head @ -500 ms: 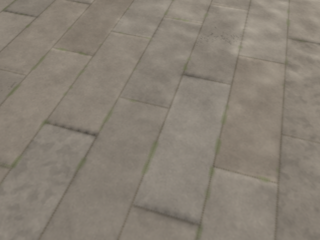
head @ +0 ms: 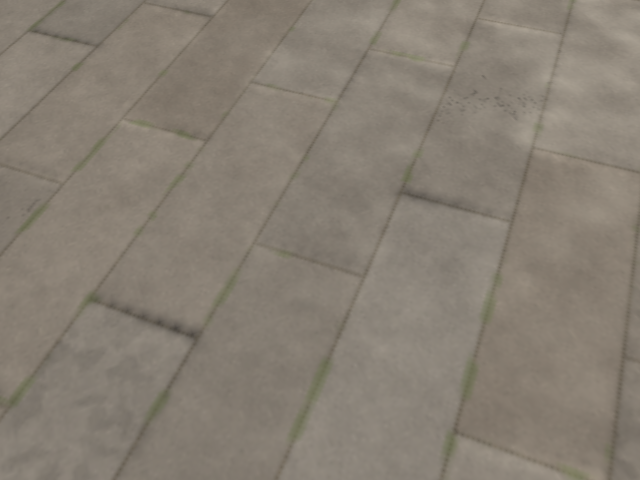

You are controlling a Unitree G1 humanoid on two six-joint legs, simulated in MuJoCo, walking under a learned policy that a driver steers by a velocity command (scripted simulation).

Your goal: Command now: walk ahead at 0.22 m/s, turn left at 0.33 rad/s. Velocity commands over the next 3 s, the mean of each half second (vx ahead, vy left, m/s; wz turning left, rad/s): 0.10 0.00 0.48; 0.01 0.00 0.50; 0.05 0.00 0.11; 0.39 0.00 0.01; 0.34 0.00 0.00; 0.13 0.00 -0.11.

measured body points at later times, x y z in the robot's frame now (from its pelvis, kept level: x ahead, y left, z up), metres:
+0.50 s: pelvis +0.11 +0.04 +0.00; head +0.15 +0.07 +0.44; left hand +0.19 +0.35 -0.13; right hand +0.31 -0.21 -0.10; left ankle +0.14 +0.13 -0.74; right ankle +0.12 -0.12 -0.67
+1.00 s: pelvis +0.13 +0.00 +0.00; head +0.17 -0.01 +0.45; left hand +0.07 +0.29 -0.10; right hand +0.41 -0.18 -0.11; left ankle +0.04 +0.12 -0.67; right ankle +0.19 -0.11 -0.74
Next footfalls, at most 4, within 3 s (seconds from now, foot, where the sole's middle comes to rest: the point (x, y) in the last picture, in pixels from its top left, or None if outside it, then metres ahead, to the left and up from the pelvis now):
0.32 left None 0.18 0.14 -0.78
0.76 right None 0.23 -0.09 -0.78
1.12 left None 0.08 0.14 -0.78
1.62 right None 0.27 -0.04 -0.78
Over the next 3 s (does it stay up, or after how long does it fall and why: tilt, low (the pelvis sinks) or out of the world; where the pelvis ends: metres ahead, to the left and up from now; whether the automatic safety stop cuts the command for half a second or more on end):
stays up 0.60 0.28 -0.02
